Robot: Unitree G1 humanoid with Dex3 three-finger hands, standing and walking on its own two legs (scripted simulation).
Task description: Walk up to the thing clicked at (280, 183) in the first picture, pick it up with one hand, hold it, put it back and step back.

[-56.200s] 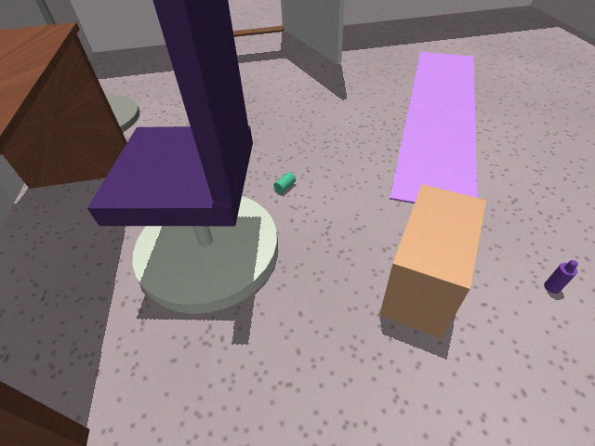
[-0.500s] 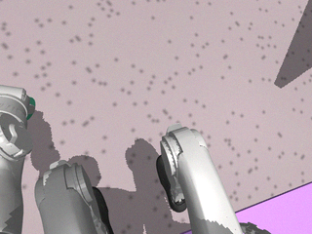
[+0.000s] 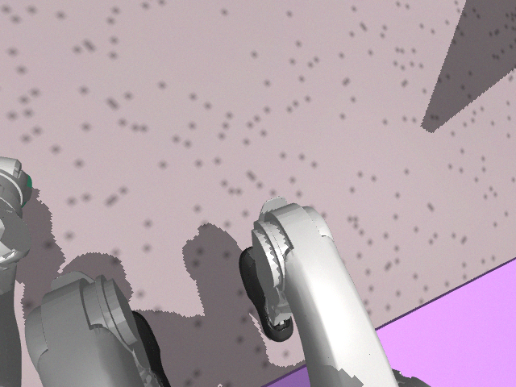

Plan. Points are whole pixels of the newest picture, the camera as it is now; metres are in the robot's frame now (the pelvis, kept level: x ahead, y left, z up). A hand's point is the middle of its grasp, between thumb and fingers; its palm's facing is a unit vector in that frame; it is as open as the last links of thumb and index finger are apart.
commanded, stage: rest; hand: left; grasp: from above
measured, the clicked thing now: out of the picture +0.47 +0.28 -0.24
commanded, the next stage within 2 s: open in 1.14 s
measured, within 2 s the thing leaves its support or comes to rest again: neither
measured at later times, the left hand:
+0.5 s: hand out of the picture +0.47 +0.27 -0.24, palm faces -0.12 -0.45 -0.89, open 12.7 cm
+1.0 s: hand (0, 178) +0.48 +0.27 -0.26, palm faces -0.09 -0.46 -0.88, open 12.8 cm
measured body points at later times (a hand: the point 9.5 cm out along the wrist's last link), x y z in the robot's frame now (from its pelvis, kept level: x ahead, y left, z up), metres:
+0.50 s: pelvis +0.00 +0.00 +0.00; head +0.32 +0.06 +0.31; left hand +0.48 +0.29 -0.19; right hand -0.03 -0.25 -0.06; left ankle +0.06 +0.13 -0.30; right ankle +0.11 -0.13 -0.30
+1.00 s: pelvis +0.00 +0.01 -0.01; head +0.32 +0.08 +0.30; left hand +0.48 +0.29 -0.21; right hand -0.03 -0.25 -0.05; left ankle +0.06 +0.13 -0.30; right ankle +0.11 -0.13 -0.30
